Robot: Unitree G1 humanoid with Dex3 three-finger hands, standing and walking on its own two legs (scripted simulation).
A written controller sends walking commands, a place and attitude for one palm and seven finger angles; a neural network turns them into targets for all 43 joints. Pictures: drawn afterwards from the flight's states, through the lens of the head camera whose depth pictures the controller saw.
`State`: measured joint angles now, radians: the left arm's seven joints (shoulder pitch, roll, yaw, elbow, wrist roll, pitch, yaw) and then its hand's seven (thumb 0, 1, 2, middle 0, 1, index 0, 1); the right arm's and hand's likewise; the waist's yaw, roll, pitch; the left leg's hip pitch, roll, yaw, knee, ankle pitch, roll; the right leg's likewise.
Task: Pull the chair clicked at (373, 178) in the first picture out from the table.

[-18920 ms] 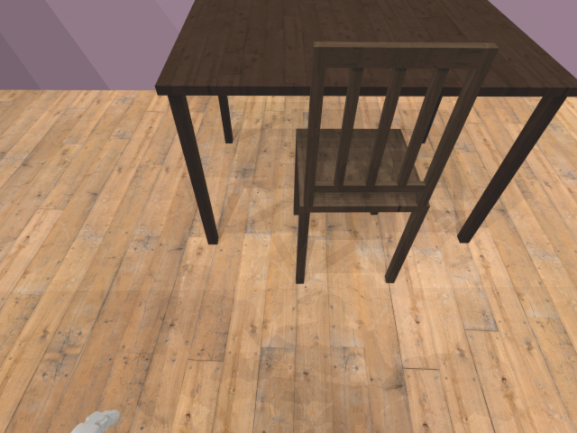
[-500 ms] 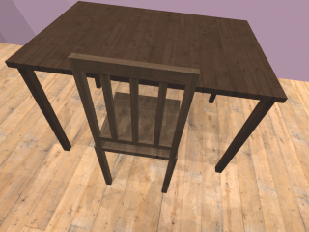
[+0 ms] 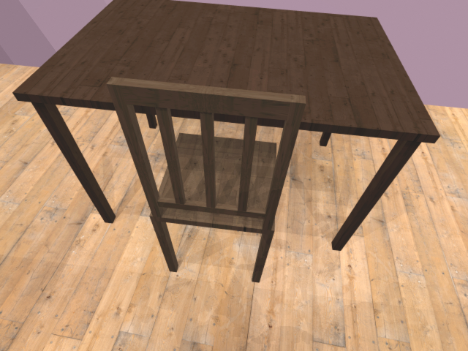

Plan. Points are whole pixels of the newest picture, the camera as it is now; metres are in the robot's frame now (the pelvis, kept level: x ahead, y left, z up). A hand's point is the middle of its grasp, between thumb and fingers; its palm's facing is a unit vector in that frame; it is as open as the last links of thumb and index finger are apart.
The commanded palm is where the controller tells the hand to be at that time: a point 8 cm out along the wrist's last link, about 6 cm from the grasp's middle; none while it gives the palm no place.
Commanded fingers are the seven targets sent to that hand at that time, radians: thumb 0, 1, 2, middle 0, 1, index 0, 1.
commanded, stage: look again from close up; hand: left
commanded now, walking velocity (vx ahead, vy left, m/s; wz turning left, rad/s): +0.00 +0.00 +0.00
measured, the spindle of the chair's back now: (209, 165) +0.53 +0.10 -0.05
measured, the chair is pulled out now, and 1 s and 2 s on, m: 0.00 0.00 0.00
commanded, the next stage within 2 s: shuffle to correct the standing spot in 0.84 s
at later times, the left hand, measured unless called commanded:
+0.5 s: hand out of the picture +0.00 +0.14 -0.18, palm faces +0.02 -0.99 -0.17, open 7.3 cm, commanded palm none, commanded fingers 0.00 0.90 0.90 -0.20 -0.30 -0.20 -0.30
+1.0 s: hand out of the picture +0.02 +0.14 -0.17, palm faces +0.01 -0.98 -0.18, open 7.3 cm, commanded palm none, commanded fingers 0.00 0.90 0.90 -0.20 -0.30 -0.20 -0.30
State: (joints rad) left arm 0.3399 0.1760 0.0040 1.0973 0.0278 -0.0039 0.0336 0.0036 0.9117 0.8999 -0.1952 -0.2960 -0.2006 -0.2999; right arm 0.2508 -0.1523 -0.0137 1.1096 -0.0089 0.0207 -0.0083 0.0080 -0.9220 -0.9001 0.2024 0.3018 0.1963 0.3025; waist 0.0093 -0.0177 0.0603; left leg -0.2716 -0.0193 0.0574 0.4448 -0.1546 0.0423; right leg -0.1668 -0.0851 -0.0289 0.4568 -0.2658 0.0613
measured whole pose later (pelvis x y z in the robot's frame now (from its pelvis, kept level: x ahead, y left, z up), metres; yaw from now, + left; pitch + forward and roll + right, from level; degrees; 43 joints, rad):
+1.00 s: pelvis +0.03 -0.03 +0.00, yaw -1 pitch -1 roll +0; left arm 0.30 0.14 0.01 1.12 0.02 -0.02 0.03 0.00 0.91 0.90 -0.20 -0.30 -0.20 -0.30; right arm 0.24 -0.15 -0.01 1.15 -0.01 0.01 -0.02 0.01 -0.93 -0.90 0.20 0.30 0.20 0.30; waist 0.00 -0.01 0.05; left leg -0.23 0.01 0.06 0.44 -0.19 0.00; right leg -0.13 -0.05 -0.03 0.45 -0.30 0.03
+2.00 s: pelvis +0.05 -0.08 -0.02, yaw +2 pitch -3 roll -2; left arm 0.26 0.21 0.02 0.89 0.03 0.00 0.04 0.01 0.91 0.90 -0.20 -0.30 -0.21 -0.30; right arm 0.10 -0.21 -0.06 0.92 -0.01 0.03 -0.01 0.01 -0.91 -0.90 0.20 0.30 0.19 0.30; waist 0.01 0.03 0.08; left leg -0.33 0.00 0.00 0.68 -0.30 0.03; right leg -0.19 0.05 -0.10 0.62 -0.38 -0.04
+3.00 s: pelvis +0.05 -0.01 +0.00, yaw +0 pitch -1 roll +0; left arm 0.36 0.15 -0.01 1.12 0.02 -0.01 0.05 0.00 0.91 0.90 -0.20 -0.30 -0.20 -0.30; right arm 0.26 -0.14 -0.01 1.16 0.00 -0.01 -0.02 0.01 -0.92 -0.90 0.20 0.30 0.20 0.30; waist 0.01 -0.04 0.02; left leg -0.18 -0.12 0.10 0.32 -0.13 0.13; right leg -0.13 -0.07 0.00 0.41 -0.26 0.05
